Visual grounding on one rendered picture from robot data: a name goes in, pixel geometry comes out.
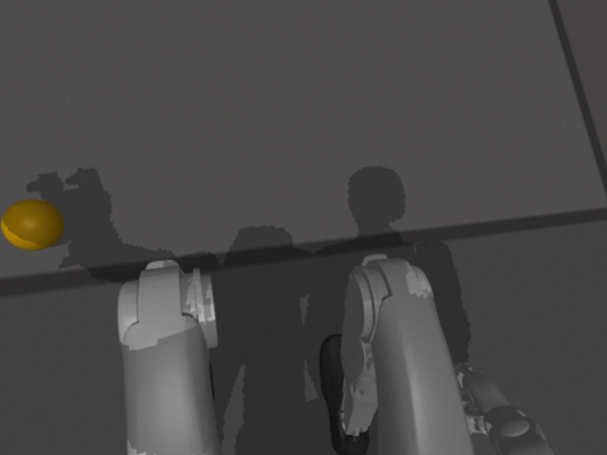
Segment ball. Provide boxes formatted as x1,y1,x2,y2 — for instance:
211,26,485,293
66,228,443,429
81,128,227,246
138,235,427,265
1,199,64,250

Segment right robot hand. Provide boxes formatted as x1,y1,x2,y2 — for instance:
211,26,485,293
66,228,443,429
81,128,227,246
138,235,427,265
452,362,510,436

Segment right robot foot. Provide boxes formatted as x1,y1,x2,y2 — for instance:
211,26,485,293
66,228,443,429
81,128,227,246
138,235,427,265
320,335,369,455

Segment right robot arm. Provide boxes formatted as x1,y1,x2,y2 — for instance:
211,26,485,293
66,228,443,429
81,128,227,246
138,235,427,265
484,405,560,455

